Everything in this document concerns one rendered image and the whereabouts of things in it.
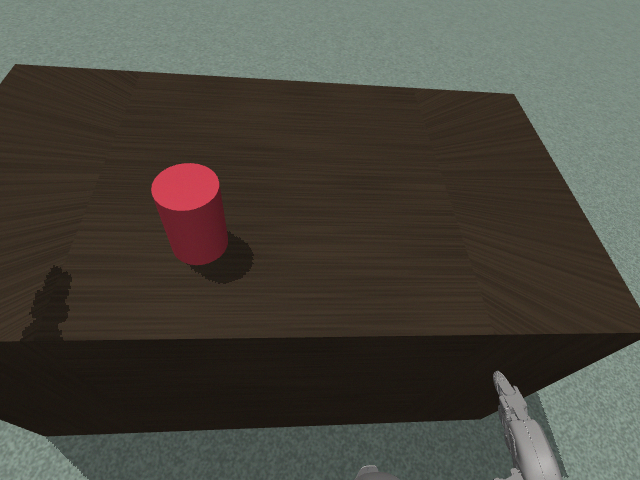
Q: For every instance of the right robot hand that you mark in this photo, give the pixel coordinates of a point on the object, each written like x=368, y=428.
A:
x=532, y=455

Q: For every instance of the can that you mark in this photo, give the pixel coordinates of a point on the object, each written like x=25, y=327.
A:
x=189, y=202

